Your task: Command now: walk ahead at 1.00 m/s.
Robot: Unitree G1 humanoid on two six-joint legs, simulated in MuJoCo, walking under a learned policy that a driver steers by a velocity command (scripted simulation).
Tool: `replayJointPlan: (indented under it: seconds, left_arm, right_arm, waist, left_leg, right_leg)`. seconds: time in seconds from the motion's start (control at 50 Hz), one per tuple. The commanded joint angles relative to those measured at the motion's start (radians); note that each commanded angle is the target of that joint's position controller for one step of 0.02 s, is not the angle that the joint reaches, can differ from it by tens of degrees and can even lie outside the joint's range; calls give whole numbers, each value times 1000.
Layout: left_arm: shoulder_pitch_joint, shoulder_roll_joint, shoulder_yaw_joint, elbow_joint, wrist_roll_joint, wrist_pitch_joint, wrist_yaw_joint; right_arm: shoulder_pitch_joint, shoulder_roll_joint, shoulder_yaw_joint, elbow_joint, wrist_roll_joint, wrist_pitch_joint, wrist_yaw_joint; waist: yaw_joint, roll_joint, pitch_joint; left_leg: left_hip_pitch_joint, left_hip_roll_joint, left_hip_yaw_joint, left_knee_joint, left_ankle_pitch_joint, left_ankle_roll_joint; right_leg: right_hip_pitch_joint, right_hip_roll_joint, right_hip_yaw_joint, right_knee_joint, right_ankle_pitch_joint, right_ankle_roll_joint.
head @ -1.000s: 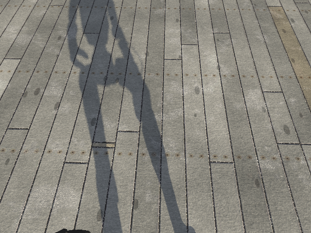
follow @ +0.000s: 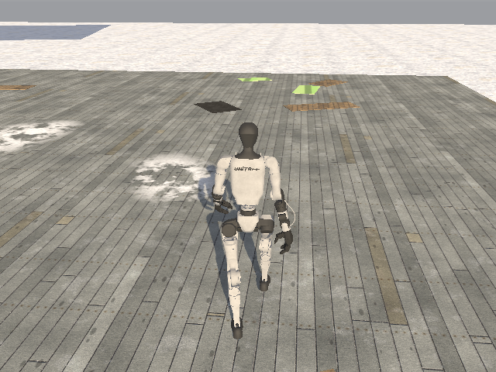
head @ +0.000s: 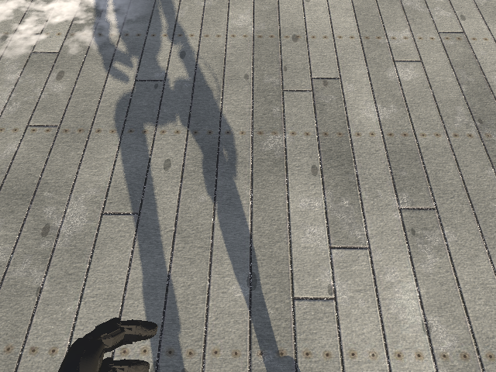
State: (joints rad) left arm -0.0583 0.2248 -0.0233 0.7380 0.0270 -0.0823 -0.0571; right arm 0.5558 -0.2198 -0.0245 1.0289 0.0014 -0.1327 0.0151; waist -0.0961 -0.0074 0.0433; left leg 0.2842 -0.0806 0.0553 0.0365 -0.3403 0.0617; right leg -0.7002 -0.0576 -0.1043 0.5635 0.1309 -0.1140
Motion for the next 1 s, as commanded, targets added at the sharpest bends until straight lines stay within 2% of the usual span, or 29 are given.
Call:
replayJointPlan:
  seconds: [0.02,0.04,0.06,0.08,0.1,0.12,0.14,0.16,0.22,0.32,0.36,0.4,0.44,0.48,0.5,0.52,0.54,0.56,0.58,0.62,0.66,0.68,0.76,0.84,0.9,0.94,0.96,0.98,1.0]
  left_arm:
    - [153,147,47,-8,2,-8,26]
    - [350,180,66,53,0,-5,42]
    - [546,221,89,110,11,1,60]
    - [635,311,116,126,33,5,75]
    - [588,315,126,126,29,8,55]
    - [474,237,122,119,10,3,43]
    - [430,169,108,129,3,-7,38]
    - [402,125,98,143,12,-14,37]
    - [419,72,75,191,-6,-36,47]
    - [476,113,80,204,-28,-64,33]
    - [537,133,82,218,-43,-74,34]
    - [556,171,86,231,-41,-75,40]
    - [577,198,87,240,-29,-65,48]
    - [571,243,95,247,-2,-40,68]
    - [540,259,100,245,9,-22,79]
    - [504,239,97,231,16,-15,83]
    - [632,57,60,187,-13,-20,61]
    - [639,99,63,186,-46,-39,54]
    - [470,141,71,140,-40,-41,63]
    - [372,116,62,114,-21,-40,52]
    - [397,69,51,108,8,-5,29]
    - [376,54,46,93,13,8,20]
    - [132,63,30,-13,17,11,2]
    - [-4,59,14,-54,-7,-1,-11]
    - [-7,104,27,-62,2,-3,7]
    - [170,158,52,-20,6,-2,27]
    - [378,191,71,47,5,0,43]
    - [571,245,95,99,18,5,61]
    - [599,357,130,101,52,5,69]
  right_arm:
    - [-32,-237,-42,-41,-25,12,-28]
    - [-65,-252,-47,-45,-38,29,-39]
    - [-105,-239,-46,-55,-43,38,-43]
    - [-65,-106,-20,-92,-30,31,-26]
    - [47,-68,-12,-115,27,11,-9]
    - [-97,-135,-20,-142,13,9,-22]
    - [-198,-137,-19,-165,6,6,-19]
    - [-229,-113,-13,-172,-6,11,-14]
    - [-232,-51,4,-195,-44,55,20]
    - [-525,-62,25,-319,-44,54,43]
    - [-605,-50,36,-338,-28,48,54]
    - [-637,-73,35,-352,-20,47,48]
    - [-629,-110,22,-352,-29,45,36]
    - [-463,-162,-2,-315,-34,46,16]
    - [-262,-195,-21,-250,-33,49,0]
    - [-63,-243,-44,-193,-44,54,-19]
    - [-6,-354,-78,-187,-79,52,-30]
    - [-13,-311,-81,-183,-54,58,-9]
    - [-130,-258,-75,-178,-44,52,-3]
    - [-209,-150,-51,-160,-41,37,3]
    - [-212,-87,-29,-128,-31,27,-4]
    - [-201,-89,-28,-116,-20,18,-5]
    - [-150,-122,-33,-100,-6,-4,8]
    - [-79,-172,-40,-81,14,-23,5]
    - [-41,-212,-41,-61,0,-10,-6]
    - [-47,-257,-50,-51,-28,17,-28]
    - [-80,-272,-54,-54,-39,36,-39]
    - [-101,-238,-48,-70,-46,41,-42]
    - [35,-50,-9,-115,-5,33,-14]
  waist:
    - [177,122,-61]
    - [270,134,-164]
    - [360,123,-241]
    - [310,-89,-339]
    - [204,-293,-464]
    - [196,-111,-294]
    - [184,-9,-154]
    - [143,64,-81]
    - [54,-3,12]
    - [88,2,121]
    - [126,11,117]
    - [128,-21,119]
    - [119,-44,58]
    - [21,-110,-74]
    - [-73,-120,-172]
    - [-161,-103,-253]
    - [-45,192,-403]
    - [-45,213,-514]
    - [-18,111,-281]
    - [43,-17,-89]
    - [122,19,-29]
    - [135,36,5]
    - [111,33,117]
    - [74,24,128]
    - [82,60,59]
    - [182,128,-78]
    - [280,133,-177]
    - [356,112,-269]
    - [222,-206,-412]
  left_leg:
    - [-129,264,-7,311,1354,58]
    - [-156,272,-3,548,1342,59]
    - [-297,238,7,845,1156,60]
    - [-597,112,8,1265,445,56]
    - [-912,-28,-137,1528,-126,43]
    - [-1019,73,-164,1504,-12,72]
    - [-1023,108,-146,1435,63,69]
    - [-981,142,-150,1365,80,66]
    - [-902,201,-144,1235,74,26]
    - [-926,219,-13,810,374,-7]
    - [-801,169,57,643,521,11]
    - [-788,152,53,546,578,35]
    - [-765,85,89,502,490,61]
    - [-596,21,73,511,324,90]
    - [-411,7,61,505,250,106]
    - [-179,90,-16,525,156,131]
    - [161,416,-469,530,-33,240]
    - [246,494,-903,296,-223,297]
    - [87,426,-735,248,-196,247]
    - [-237,351,-477,198,2,195]
    - [-439,287,-350,130,3,157]
    - [-477,272,-316,95,3,154]
    - [-551,190,-138,-3,250,148]
    - [-489,206,-62,-96,547,117]
    - [-211,237,-19,34,1024,87]
    - [-124,271,-9,322,1320,69]
    - [-167,267,5,578,1294,61]
    - [-349,232,5,892,1059,62]
    - [-767,68,-13,1359,179,28]
  right_leg:
    - [381,129,-39,-7,-137,-42]
    - [563,138,-17,-13,-207,-60]
    - [776,70,46,-12,-293,-86]
    - [1014,-188,371,-2,-531,-136]
    - [1187,-353,952,-227,-665,-255]
    - [1069,-286,834,-282,-679,-210]
    - [892,-254,667,-303,-556,-188]
    - [748,-212,559,-331,-474,-159]
    - [506,-130,391,-420,-439,-115]
    - [421,-24,164,-528,-117,-88]
    - [439,-28,131,-589,52,-63]
    - [583,-70,113,-602,203,-53]
    - [767,-89,82,-492,555,-32]
    - [857,-126,75,-221,846,-17]
    - [824,-127,64,22,838,-12]
    - [658,-93,54,322,629,-8]
    - [271,49,64,786,-204,16]
    - [55,147,194,968,-601,6]
    - [-61,56,200,954,-479,-12]
    - [-2,-12,196,815,-389,-9]
    - [94,-50,197,730,-392,18]
    - [76,-66,186,688,-395,32]
    - [5,-92,82,379,-167,63]
    - [205,-28,2,55,107,30]
    - [222,52,-39,-24,14,-11]
    - [398,121,-26,-10,-165,-40]
    - [592,131,-15,-26,-233,-56]
    - [836,27,89,15,-365,-81]
    - [1161,-304,606,-34,-604,-209]
